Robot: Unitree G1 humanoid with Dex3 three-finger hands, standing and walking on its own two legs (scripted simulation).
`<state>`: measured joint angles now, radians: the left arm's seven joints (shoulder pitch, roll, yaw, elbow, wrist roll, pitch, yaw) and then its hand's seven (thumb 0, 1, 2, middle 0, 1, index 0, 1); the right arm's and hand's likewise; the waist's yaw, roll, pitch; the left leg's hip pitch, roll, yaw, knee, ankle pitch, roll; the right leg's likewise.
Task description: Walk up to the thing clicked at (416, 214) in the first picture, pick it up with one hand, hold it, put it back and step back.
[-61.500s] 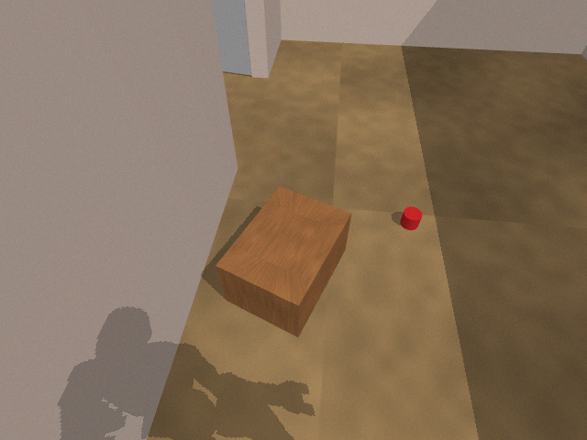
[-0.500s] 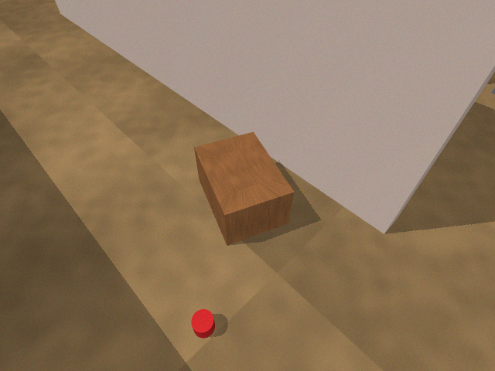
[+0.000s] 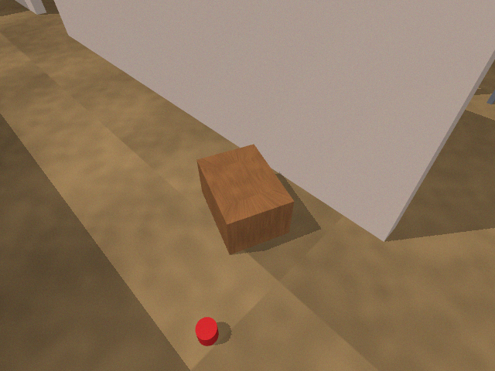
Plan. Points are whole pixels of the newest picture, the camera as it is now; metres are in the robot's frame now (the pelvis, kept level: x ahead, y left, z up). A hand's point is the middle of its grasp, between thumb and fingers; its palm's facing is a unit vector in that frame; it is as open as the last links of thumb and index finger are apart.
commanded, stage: stand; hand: left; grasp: from above
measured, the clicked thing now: (207, 331) +0.43 +0.18 -0.74
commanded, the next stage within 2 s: step back in 1.58 s
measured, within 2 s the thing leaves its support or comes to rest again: neither
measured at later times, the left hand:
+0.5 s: hand out of the picture +0.06 +0.22 -0.16, palm faces +0.01 -0.95 -0.32, open 7.3 cm
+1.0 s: hand out of the picture +0.10 +0.21 -0.16, palm faces +0.00 -0.95 -0.30, open 7.3 cm
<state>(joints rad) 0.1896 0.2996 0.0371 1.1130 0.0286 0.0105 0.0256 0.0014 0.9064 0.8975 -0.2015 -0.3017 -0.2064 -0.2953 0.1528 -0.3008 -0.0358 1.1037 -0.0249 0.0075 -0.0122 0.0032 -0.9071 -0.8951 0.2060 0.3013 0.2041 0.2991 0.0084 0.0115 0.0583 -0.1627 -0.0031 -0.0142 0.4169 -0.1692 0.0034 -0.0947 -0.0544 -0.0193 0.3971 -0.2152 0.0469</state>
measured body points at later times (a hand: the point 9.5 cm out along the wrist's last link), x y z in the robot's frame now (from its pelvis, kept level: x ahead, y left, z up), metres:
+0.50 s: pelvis +0.01 -0.01 +0.00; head +0.01 -0.02 +0.45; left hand +0.06 +0.27 -0.14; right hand +0.07 -0.30 -0.14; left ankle +0.04 +0.12 -0.74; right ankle +0.01 -0.15 -0.74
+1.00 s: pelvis +0.03 -0.01 +0.00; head +0.04 -0.01 +0.45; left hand +0.10 +0.26 -0.14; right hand +0.09 -0.29 -0.14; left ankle +0.04 +0.12 -0.74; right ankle +0.01 -0.15 -0.74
